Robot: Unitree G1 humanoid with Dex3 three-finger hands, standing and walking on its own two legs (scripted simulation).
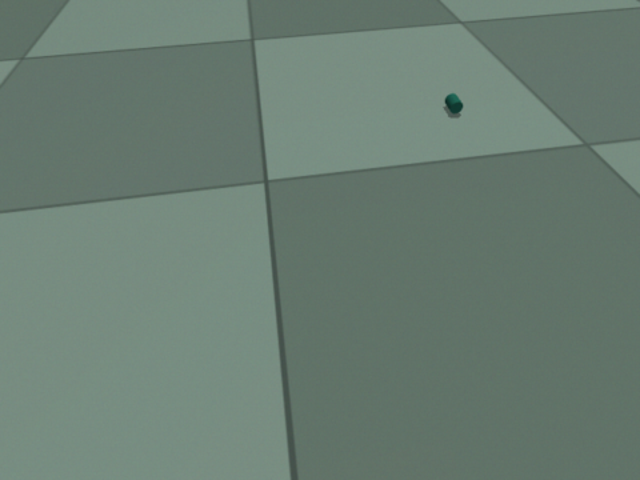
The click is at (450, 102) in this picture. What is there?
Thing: lying can
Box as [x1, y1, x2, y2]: [445, 94, 462, 113]
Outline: 449,94 445,98 445,102 451,112 458,112 461,109 462,104 455,94
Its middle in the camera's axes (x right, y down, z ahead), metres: +0.79 -0.79 +2.28
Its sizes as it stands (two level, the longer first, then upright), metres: 0.097 0.075 0.075
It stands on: the floor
